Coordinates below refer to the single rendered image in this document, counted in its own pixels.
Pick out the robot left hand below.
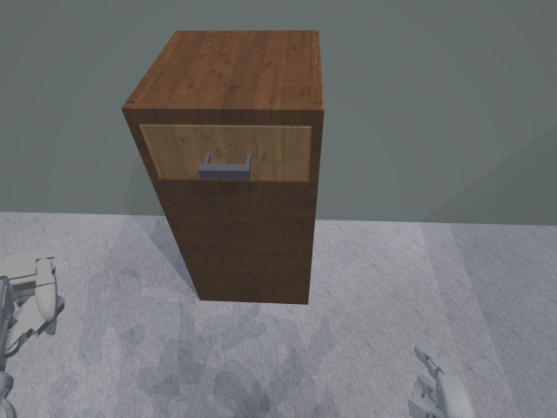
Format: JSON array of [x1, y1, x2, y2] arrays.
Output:
[[0, 251, 64, 372]]

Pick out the handle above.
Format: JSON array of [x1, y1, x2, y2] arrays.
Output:
[[198, 153, 252, 179]]

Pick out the robot left forearm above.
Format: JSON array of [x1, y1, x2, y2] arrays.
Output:
[[0, 371, 17, 418]]

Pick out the cabinet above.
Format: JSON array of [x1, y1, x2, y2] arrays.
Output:
[[121, 30, 325, 305]]

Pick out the drawer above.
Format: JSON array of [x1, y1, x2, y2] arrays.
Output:
[[139, 124, 312, 181]]

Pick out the robot right hand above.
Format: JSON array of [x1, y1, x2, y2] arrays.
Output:
[[407, 345, 476, 418]]

